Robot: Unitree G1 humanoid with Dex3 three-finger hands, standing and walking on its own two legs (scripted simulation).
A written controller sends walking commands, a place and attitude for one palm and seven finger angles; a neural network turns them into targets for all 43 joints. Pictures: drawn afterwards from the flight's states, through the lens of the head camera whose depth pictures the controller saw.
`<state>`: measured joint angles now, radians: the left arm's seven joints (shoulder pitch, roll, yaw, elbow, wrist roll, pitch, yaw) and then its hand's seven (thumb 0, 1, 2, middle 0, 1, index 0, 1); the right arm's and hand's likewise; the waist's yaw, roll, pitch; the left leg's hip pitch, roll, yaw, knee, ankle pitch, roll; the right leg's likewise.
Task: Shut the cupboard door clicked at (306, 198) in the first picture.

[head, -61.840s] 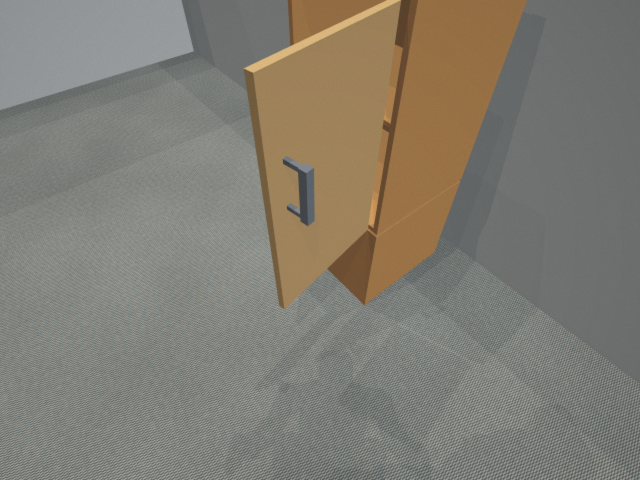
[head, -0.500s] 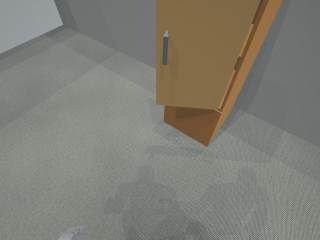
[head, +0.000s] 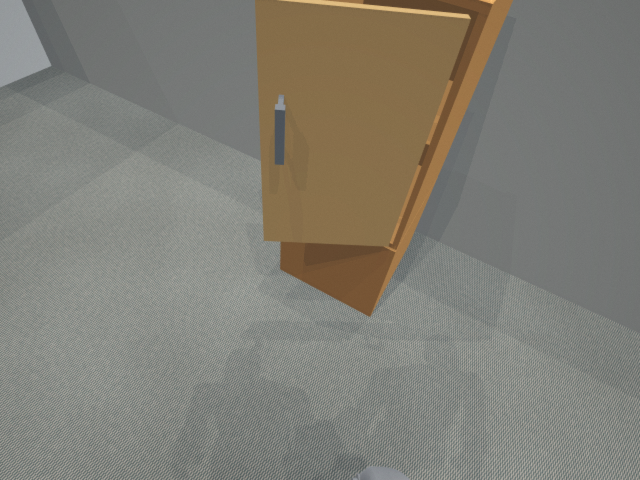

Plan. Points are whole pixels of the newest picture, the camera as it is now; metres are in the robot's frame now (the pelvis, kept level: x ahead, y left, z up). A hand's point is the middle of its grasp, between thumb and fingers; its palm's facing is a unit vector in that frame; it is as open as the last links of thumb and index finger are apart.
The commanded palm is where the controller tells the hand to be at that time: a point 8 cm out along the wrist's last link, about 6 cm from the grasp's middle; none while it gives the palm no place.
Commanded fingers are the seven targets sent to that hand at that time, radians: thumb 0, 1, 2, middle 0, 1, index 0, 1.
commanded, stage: take the last steps up to it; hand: left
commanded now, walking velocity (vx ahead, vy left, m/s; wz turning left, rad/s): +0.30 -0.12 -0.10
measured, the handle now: (280, 130) +0.71 +0.10 +0.02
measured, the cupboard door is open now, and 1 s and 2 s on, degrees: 30 30 30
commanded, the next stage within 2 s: come to a stop and stand still in 0.42 s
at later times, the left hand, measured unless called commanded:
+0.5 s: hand (259, 432) +0.22 +0.09 -0.18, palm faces +0.03 -0.98 -0.20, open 7.2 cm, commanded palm none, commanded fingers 0.00 0.90 0.90 -0.20 -0.30 -0.20 -0.30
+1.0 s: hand (255, 401) +0.26 +0.10 -0.16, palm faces +0.02 -0.95 -0.31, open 7.3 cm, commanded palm none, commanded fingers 0.00 0.90 0.90 -0.20 -0.30 -0.20 -0.30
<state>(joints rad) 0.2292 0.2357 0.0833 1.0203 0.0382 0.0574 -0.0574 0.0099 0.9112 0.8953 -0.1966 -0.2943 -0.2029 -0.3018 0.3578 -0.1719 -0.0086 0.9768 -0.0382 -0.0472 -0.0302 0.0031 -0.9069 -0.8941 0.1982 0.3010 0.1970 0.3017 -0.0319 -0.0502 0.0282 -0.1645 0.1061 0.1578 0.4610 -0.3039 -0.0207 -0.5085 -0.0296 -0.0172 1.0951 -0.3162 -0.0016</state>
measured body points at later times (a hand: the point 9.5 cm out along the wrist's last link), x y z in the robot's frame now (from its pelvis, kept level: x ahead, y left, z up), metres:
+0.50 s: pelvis +0.18 -0.10 +0.00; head +0.21 -0.10 +0.45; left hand +0.22 +0.14 -0.16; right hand +0.24 -0.33 -0.15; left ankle +0.21 +0.01 -0.72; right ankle +0.16 -0.19 -0.74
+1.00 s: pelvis +0.27 -0.10 +0.00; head +0.34 -0.13 +0.44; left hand +0.26 +0.15 -0.14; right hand +0.35 -0.35 -0.17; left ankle +0.25 +0.03 -0.69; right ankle +0.16 -0.20 -0.74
